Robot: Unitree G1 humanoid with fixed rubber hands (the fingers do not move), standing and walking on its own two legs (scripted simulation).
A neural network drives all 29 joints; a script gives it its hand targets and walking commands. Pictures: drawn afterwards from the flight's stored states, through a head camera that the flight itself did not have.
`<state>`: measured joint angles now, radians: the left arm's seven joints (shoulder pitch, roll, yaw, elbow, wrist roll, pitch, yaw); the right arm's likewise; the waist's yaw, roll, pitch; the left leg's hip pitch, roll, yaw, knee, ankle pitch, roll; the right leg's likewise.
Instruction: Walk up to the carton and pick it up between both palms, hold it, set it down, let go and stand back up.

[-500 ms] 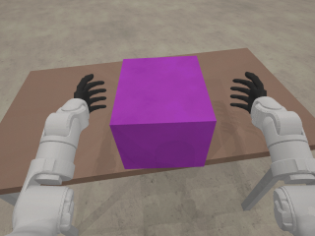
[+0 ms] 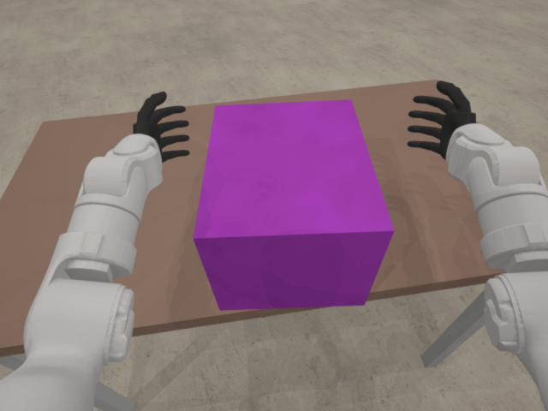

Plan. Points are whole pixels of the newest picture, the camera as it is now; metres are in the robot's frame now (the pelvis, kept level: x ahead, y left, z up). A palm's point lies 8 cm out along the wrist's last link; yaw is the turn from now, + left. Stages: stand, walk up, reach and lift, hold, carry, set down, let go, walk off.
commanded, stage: reach and lift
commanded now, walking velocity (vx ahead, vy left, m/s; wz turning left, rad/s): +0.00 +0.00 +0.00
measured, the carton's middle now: (287, 202) +0.44 -0.04 +0.06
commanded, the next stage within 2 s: none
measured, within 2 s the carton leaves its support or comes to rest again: neither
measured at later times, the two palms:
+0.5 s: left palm (167, 181) +0.44 +0.14 +0.14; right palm (447, 177) +0.40 -0.26 +0.13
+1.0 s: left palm (174, 203) +0.45 +0.15 +0.08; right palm (416, 198) +0.41 -0.24 +0.08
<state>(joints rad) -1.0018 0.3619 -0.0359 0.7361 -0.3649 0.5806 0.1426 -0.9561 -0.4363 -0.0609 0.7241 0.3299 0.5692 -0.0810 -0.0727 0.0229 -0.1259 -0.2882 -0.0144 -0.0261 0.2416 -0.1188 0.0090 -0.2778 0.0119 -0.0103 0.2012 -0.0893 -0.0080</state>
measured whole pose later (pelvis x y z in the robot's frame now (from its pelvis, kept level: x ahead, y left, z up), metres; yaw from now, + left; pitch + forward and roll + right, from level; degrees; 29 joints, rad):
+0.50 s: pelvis -0.02 -0.01 +0.00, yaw +0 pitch +12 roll +0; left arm -0.94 0.29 0.00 0.84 -0.30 0.43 0.14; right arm -0.88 -0.36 -0.06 0.81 0.27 0.42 -0.08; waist -0.07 0.03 -0.13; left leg -0.34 -0.01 -0.03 0.21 -0.07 0.00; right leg -0.35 0.02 0.00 0.19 -0.05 -0.02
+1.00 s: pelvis +0.01 +0.00 +0.00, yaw +0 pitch +14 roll +0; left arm -0.78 0.22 0.02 0.84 -0.21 0.19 0.11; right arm -0.74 -0.26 -0.09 0.82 0.17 0.19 -0.08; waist -0.07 0.03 -0.15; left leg -0.36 -0.02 -0.03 0.20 -0.10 0.01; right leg -0.36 0.01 0.00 0.19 -0.08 -0.01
